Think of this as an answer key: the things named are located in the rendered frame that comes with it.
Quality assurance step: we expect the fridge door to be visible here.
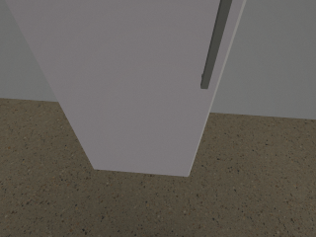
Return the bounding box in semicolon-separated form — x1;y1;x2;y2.
5;0;244;177

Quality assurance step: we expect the handle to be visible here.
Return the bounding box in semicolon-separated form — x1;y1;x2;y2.
200;0;232;90

